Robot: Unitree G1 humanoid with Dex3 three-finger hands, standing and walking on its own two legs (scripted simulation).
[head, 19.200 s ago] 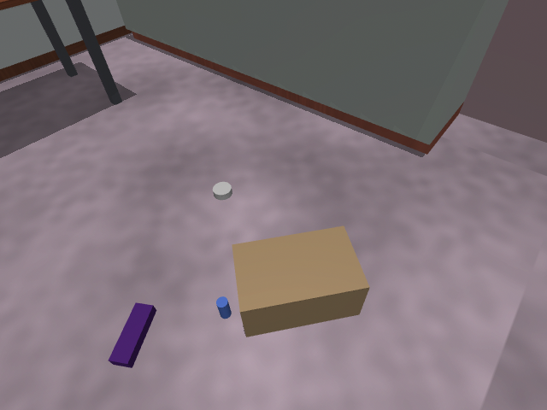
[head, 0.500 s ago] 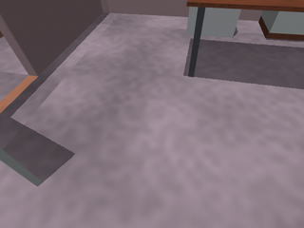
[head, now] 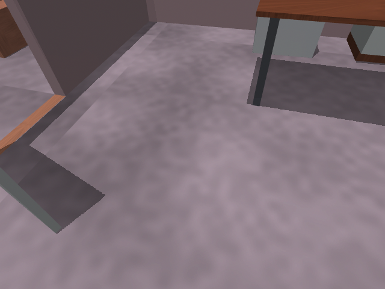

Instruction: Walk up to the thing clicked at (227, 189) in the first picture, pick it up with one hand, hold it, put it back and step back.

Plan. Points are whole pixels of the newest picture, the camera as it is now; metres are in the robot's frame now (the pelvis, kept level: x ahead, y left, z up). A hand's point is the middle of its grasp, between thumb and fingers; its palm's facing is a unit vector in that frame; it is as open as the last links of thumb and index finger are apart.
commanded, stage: walk up
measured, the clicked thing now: out of the picture +0.12 -1.35 -0.76
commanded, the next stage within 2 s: none
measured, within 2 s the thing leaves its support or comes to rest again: neither
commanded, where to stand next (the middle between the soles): +0.71 +0.00 m, yaw -1 degrees
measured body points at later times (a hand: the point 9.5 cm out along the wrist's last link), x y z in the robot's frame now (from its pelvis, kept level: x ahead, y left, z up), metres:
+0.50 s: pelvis +0.17 +0.02 -0.01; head +0.17 +0.01 +0.44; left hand +0.25 +0.34 -0.11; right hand +0.18 -0.30 -0.13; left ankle +0.11 +0.15 -0.74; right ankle +0.29 -0.12 -0.73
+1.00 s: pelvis +0.37 +0.02 -0.02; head +0.39 +0.03 +0.43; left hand +0.39 +0.34 -0.14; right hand +0.47 -0.31 -0.11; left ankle +0.47 +0.13 -0.74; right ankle +0.29 -0.12 -0.73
